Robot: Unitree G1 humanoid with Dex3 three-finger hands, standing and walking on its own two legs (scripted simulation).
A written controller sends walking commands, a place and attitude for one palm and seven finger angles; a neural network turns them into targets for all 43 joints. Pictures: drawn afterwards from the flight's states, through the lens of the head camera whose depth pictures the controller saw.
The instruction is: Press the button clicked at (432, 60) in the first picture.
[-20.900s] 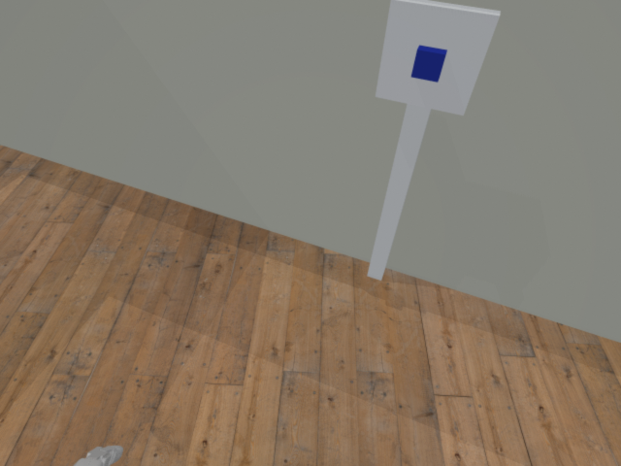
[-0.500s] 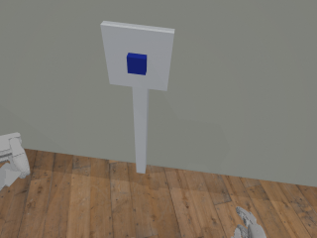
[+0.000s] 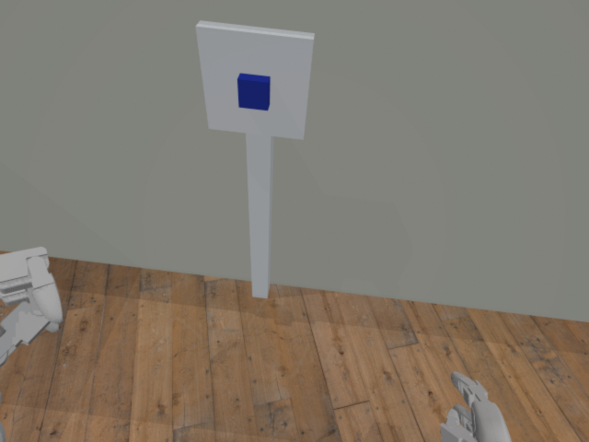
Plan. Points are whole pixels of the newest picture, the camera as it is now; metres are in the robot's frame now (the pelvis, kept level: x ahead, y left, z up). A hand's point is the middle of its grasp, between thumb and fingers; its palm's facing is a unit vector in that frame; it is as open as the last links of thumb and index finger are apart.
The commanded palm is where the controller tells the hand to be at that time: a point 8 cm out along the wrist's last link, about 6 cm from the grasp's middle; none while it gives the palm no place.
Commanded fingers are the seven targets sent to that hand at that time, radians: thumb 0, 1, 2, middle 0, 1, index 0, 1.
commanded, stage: stop stepping back and stand still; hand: left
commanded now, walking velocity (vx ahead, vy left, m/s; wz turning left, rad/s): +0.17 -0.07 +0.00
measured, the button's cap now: (254, 91) +0.72 +0.15 +0.12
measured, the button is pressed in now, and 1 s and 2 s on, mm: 0 0 0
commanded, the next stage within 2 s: let the arm hang, fingers relaxed in 1.28 s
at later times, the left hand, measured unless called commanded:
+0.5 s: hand out of the picture +0.10 +0.26 +0.17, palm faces +0.43 -0.82 -0.37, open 3.1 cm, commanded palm +0.03 +0.30 +0.18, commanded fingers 0.00 0.90 0.90 -1.30 -1.50 -1.30 -1.50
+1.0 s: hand out of the picture +0.11 +0.25 +0.17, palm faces +0.40 -0.80 -0.45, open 3.1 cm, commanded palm +0.05 +0.29 +0.18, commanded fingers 0.00 0.90 0.90 -1.30 -1.50 -1.30 -1.50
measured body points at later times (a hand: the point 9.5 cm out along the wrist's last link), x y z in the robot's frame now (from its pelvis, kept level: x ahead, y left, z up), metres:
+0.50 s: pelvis -0.10 +0.01 +0.00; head -0.12 +0.03 +0.45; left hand +0.07 +0.30 +0.19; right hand +0.03 -0.22 -0.08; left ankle -0.07 +0.12 -0.73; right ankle -0.10 -0.09 -0.69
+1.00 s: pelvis -0.07 +0.01 +0.00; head -0.07 +0.02 +0.45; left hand +0.09 +0.29 +0.20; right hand +0.10 -0.23 -0.07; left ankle -0.05 +0.13 -0.73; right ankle -0.07 -0.09 -0.73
